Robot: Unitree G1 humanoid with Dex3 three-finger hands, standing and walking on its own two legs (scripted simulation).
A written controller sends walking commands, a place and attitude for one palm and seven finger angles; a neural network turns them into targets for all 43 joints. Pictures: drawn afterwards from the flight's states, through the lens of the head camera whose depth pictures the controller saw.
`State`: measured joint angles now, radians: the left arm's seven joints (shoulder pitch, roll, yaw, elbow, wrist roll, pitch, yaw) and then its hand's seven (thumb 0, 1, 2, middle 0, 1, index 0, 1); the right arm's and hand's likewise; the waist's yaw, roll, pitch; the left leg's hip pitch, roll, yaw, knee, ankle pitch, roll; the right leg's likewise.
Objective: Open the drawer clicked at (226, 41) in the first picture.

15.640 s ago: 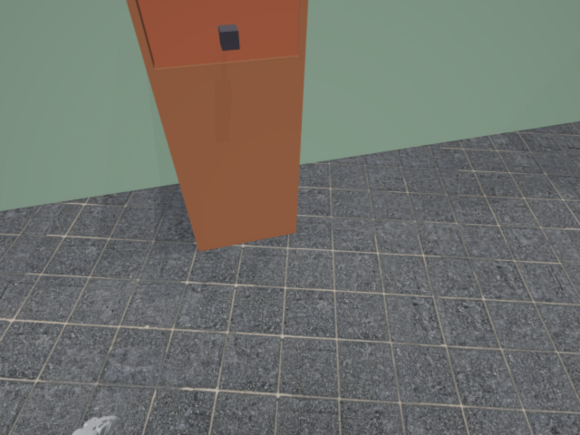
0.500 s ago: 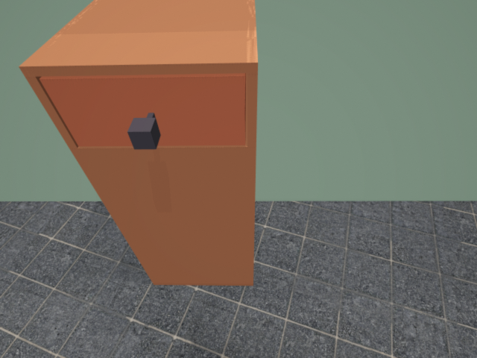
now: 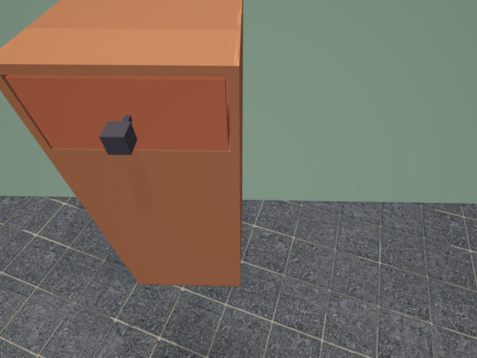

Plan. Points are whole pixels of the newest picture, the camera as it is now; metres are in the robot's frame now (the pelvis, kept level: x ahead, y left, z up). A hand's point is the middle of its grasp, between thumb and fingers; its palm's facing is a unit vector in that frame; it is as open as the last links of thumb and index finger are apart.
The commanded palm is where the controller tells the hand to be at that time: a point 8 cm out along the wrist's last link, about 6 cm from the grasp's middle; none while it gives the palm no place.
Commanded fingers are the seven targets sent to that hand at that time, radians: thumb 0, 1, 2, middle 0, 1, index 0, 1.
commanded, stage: look again from close up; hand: left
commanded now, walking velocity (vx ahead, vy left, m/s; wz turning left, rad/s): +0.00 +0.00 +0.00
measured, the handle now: (122, 130) +0.47 +0.26 +0.12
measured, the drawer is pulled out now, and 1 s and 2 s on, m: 0.00 0.00 0.00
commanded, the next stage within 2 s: shuffle to correct the standing spot in 0.10 s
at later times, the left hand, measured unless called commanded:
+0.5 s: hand out of the picture +0.01 +0.18 -0.18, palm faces +0.09 -0.97 -0.24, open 7.4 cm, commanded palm none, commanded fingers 0.00 0.90 0.90 -0.20 -0.30 -0.20 -0.30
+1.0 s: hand out of the picture -0.04 +0.22 -0.17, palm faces +0.03 -0.98 -0.19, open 7.4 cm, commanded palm none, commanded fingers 0.00 0.90 0.90 -0.20 -0.30 -0.20 -0.30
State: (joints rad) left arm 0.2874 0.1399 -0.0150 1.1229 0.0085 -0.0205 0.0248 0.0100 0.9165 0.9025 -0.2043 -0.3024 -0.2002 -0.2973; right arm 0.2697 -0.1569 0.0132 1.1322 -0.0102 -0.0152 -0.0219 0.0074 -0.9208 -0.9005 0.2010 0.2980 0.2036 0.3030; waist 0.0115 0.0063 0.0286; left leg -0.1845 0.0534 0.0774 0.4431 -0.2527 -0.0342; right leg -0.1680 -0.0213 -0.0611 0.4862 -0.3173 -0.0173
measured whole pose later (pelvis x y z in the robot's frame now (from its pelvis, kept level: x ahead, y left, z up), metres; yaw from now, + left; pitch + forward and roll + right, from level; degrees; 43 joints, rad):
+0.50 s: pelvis +0.00 +0.00 -0.01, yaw +1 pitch +0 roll +2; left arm 0.26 0.16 0.03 1.05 0.02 0.00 0.04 0.00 0.90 0.90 -0.21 -0.30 -0.20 -0.30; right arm 0.20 -0.19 -0.03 1.05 -0.01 0.04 -0.03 0.00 -0.91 -0.90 0.20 0.30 0.20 0.30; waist 0.04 0.00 0.08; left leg -0.32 0.03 0.07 0.74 -0.44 -0.03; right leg -0.20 -0.04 -0.07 0.57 -0.36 -0.03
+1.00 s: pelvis -0.06 +0.05 +0.00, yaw +1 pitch +1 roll +1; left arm 0.29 0.16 0.03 1.05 0.02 0.04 0.00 0.00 0.91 0.90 -0.20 -0.30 -0.20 -0.30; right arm 0.26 -0.16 -0.03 1.04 -0.03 0.00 -0.02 0.00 -0.93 -0.90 0.20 0.30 0.21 0.30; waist -0.02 -0.01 -0.01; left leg -0.30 -0.01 0.11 0.38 -0.11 0.05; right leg -0.21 -0.01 -0.03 0.64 -0.48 -0.03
